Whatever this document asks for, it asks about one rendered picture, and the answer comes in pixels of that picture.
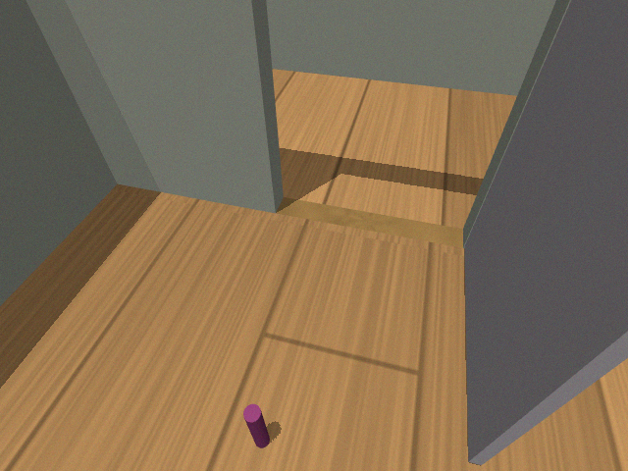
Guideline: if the can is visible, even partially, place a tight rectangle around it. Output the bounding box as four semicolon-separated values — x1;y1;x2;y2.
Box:
243;404;270;448

